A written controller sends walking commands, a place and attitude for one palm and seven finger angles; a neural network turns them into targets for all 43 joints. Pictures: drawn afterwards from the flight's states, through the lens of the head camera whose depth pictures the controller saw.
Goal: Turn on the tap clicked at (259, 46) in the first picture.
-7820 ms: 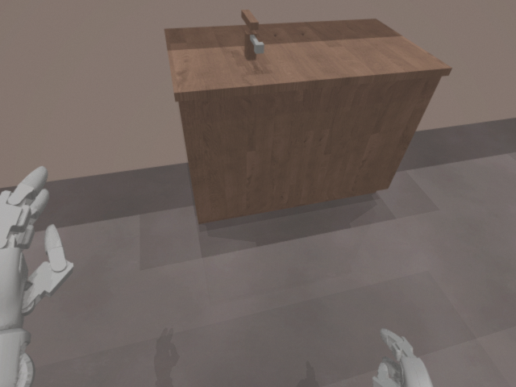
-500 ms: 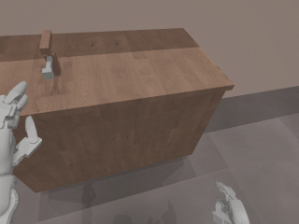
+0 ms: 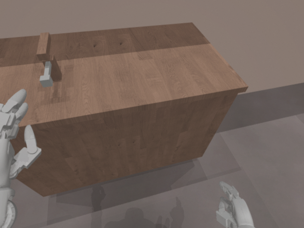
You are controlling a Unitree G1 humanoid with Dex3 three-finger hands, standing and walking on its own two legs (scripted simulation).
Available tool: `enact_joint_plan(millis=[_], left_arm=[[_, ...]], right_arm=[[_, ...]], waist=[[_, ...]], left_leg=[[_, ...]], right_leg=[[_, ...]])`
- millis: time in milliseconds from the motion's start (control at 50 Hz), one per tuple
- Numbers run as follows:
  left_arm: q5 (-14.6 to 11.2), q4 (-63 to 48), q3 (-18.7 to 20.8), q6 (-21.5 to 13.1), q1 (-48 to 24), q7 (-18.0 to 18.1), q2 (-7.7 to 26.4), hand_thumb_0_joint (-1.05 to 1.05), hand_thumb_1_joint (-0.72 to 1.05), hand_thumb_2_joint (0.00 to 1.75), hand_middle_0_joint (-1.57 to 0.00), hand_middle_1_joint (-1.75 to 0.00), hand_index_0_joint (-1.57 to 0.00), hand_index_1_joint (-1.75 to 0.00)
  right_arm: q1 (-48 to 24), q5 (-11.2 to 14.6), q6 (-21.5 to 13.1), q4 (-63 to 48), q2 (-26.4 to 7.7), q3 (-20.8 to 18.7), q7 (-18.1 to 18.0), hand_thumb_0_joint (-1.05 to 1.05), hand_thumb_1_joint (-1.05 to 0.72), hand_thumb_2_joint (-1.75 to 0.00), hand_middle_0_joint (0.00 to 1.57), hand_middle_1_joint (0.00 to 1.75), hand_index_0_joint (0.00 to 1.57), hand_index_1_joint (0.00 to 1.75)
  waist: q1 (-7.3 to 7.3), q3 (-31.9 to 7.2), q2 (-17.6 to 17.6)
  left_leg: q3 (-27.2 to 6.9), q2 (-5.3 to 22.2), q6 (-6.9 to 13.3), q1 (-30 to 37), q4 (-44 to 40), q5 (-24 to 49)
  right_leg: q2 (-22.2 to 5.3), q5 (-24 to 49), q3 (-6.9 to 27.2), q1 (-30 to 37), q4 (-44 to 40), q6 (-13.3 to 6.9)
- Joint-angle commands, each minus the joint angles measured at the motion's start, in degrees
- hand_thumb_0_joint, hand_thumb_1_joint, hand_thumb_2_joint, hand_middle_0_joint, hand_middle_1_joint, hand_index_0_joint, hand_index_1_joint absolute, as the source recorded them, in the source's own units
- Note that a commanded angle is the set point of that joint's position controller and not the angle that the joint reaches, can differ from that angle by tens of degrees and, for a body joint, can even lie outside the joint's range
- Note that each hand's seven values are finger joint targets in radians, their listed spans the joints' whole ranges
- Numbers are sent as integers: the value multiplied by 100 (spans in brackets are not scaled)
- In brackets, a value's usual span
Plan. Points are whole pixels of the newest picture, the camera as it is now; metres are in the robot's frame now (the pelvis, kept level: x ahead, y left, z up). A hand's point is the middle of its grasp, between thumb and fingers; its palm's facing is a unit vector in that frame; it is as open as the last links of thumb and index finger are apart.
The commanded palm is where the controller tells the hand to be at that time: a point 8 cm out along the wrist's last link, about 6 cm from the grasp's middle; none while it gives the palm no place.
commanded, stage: come to a stop and stand still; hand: left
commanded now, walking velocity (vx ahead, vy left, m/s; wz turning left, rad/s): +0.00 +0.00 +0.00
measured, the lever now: (46, 81) +0.50 +0.39 +0.07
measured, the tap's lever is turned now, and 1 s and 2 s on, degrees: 0 0 0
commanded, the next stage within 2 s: look again from close up in 0.24 s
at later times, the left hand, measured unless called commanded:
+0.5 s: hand (41, 152) +0.22 +0.24 +0.15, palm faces +0.39 -0.85 -0.36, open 7.4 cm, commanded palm +0.16 +0.27 +0.17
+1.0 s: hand (34, 145) +0.23 +0.26 +0.14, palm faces +0.42 -0.85 -0.34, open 7.4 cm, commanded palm +0.18 +0.29 +0.17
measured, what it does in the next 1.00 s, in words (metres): stands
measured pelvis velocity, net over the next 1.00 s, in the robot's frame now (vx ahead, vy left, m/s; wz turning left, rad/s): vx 0.03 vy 0.01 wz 0.02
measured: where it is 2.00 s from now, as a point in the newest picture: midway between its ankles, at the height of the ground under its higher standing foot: outside the picture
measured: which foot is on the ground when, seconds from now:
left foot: down 0.00-1.00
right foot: down 0.00-1.00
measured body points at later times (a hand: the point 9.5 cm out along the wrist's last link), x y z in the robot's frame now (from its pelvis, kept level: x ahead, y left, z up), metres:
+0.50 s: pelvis +0.00 -0.01 +0.00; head +0.02 +0.00 +0.45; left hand +0.19 +0.28 +0.17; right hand +0.18 -0.23 -0.08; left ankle +0.03 +0.06 -0.74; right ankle -0.03 -0.10 -0.74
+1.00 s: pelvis +0.03 +0.01 -0.02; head +0.03 +0.03 +0.43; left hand +0.21 +0.31 +0.16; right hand +0.19 -0.23 -0.09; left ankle +0.03 +0.07 -0.74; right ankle -0.03 -0.10 -0.74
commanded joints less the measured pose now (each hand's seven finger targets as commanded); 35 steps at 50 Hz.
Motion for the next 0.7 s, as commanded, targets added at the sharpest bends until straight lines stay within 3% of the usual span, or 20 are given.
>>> enact_joint_plan(millis=[0, 80, 160, 240, 340, 440, 460, 520, 560, 680], left_arm=[[-73, -1281, 757, -394, -242, 138, 976, 0, 90, 90, -20, -30, -20, -30], [-102, -1107, 725, -351, -120, 136, 923, 0, 90, 90, -20, -30, -20, -30], [-104, -1136, 699, -331, -261, 138, 961, 0, 90, 90, -20, -30, -20, -30], [-109, -1126, 646, -311, -277, 150, 922, 0, 90, 90, -20, -30, -20, -30], [-115, -1058, 664, -296, -321, 166, 961, 0, 90, 90, -20, -30, -20, -30], [-120, -1069, 612, -295, -378, 158, 926, 0, 90, 90, -20, -30, -20, -30], [-120, -1125, 671, -293, -398, 159, 1001, 0, 90, 90, -20, -30, -20, -30], [-124, -1021, 584, -282, -295, 149, 908, 0, 90, 90, -20, -30, -20, -30], [-118, -1128, 639, -287, -363, 153, 990, 0, 90, 90, -20, -30, -20, -30], [-117, -1087, 605, -307, -243, 147, 937, 0, 90, 90, -20, -30, -20, -30]], right_arm=[[-398, 27, -217, -882, -697, -305, -79, 0, -90, -90, 20, 30, 20, 30], [-362, 58, -155, -873, -715, -319, -89, 0, -90, -90, 20, 30, 20, 30], [-426, 65, -116, -894, -747, -335, -121, 0, -90, -90, 20, 30, 20, 30], [-400, 74, -81, -902, -721, -328, -136, 0, -90, -90, 20, 30, 20, 30], [-408, 69, -70, -872, -705, -317, -148, 0, -90, -90, 20, 30, 20, 30], [-385, 73, -59, -848, -716, -323, -147, 0, -90, -90, 20, 30, 20, 30], [-449, 68, -69, -868, -728, -324, -158, 0, -90, -90, 20, 30, 20, 30], [-381, 80, -58, -854, -709, -317, -148, 0, -90, -90, 20, 30, 20, 30], [-421, 71, -61, -856, -739, -325, -156, 0, -90, -90, 20, 30, 20, 30], [-378, 69, -62, -850, -742, -332, -154, 0, -90, -90, 20, 30, 20, 30]], waist=[[-24, -1119, 444], [-43, -1109, 424], [-45, -986, 501], [-46, -985, 220], [-43, -858, 281], [-52, -808, 281], [-51, -801, 447], [-46, -805, 319], [-51, -799, 481], [-53, -830, 350]], left_leg=[[-631, 701, -497, 820, -68, 1529], [-618, 711, -515, 876, -1, 1871], [-611, 712, -487, 814, -103, 1521], [-597, 674, -394, 702, -47, 1217], [-582, 604, -356, 616, -68, 823], [-590, 582, -347, 590, -109, 712], [-560, 571, -356, 634, -112, 764], [-600, 597, -337, 654, -166, 708], [-605, 581, -361, 623, -204, 733], [-683, 639, -338, 542, -267, 549]], right_leg=[[-418, 1344, 316, 100, -179, -2], [-425, 1559, 274, 73, -145, 18], [-413, 1325, 295, -20, -214, 39], [-481, 1382, 380, 68, -329, 46], [-520, 1166, 448, 5, -489, 46], [-502, 1041, 411, 16, -555, 64], [-505, 1055, 417, -19, -550, 68], [-468, 992, 370, -9, -566, 91], [-456, 981, 362, 21, -551, 80], [-455, 813, 291, 134, -468, 71]])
